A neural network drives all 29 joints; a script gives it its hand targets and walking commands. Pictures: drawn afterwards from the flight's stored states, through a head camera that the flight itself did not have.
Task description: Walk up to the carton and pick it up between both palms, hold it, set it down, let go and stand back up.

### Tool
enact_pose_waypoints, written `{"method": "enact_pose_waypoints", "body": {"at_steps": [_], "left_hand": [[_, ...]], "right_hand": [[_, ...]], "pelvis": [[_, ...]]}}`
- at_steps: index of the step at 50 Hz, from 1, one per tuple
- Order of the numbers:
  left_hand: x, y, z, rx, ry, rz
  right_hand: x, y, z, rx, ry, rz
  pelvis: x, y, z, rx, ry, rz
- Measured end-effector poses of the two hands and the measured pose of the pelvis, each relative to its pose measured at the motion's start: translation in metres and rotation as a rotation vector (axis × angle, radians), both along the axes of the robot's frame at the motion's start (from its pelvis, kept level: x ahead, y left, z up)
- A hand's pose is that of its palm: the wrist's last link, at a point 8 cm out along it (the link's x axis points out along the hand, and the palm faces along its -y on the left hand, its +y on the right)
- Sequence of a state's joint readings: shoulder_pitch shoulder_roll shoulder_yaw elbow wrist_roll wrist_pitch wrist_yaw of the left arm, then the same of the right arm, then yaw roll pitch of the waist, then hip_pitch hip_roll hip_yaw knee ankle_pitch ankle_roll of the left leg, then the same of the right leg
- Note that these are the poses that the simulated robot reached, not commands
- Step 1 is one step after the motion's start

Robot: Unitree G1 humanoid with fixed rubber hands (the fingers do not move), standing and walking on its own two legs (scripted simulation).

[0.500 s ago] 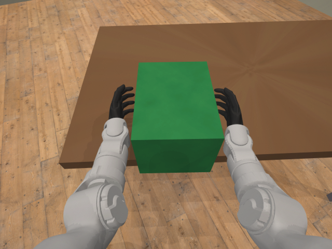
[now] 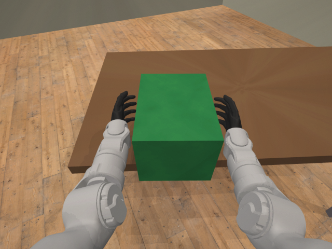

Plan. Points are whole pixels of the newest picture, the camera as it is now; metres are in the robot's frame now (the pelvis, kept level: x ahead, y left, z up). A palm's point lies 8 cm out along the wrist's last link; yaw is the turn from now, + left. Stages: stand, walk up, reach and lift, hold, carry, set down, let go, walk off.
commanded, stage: reach and lift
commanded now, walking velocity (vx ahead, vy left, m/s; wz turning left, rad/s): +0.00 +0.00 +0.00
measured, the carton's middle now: (174, 124) +0.46 +0.02 +0.06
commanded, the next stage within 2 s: none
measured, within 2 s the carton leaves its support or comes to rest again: neither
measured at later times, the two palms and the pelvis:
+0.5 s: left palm (115, 121) +0.40 +0.17 +0.13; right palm (232, 126) +0.39 -0.12 +0.12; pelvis +0.00 +0.01 +0.00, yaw +0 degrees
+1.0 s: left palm (104, 120) +0.38 +0.18 +0.16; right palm (232, 120) +0.38 -0.11 +0.16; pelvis -0.01 +0.00 +0.00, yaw +2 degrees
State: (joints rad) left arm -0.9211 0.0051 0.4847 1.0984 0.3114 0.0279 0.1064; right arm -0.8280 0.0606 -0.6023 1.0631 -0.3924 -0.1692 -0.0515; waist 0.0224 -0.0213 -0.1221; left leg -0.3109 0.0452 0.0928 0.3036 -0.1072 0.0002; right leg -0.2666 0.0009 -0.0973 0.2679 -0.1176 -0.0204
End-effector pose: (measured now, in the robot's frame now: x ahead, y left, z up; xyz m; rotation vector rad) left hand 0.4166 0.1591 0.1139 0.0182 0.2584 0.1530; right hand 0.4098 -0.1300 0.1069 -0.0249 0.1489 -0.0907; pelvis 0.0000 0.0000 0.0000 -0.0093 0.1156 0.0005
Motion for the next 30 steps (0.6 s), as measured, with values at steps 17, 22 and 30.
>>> {"method": "enact_pose_waypoints", "body": {"at_steps": [17, 22, 30], "left_hand": [[-0.012, 0.016, 0.006, -0.012, 0.023, -0.010], [-0.012, 0.011, 0.008, 0.012, 0.017, -0.018], [-0.013, 0.000, 0.021, 0.046, 0.006, -0.022]], "right_hand": [[-0.011, 0.014, 0.016, -0.003, 0.010, -0.005], [-0.014, 0.011, 0.015, 0.011, 0.003, -0.014], [-0.016, -0.001, 0.020, 0.019, -0.011, -0.017]], "pelvis": [[0.001, 0.006, 0.001, 0.000, -0.104, 0.009], [0.004, 0.009, 0.001, -0.008, -0.110, 0.009], [0.003, 0.008, 0.001, -0.011, -0.139, 0.007]]}}
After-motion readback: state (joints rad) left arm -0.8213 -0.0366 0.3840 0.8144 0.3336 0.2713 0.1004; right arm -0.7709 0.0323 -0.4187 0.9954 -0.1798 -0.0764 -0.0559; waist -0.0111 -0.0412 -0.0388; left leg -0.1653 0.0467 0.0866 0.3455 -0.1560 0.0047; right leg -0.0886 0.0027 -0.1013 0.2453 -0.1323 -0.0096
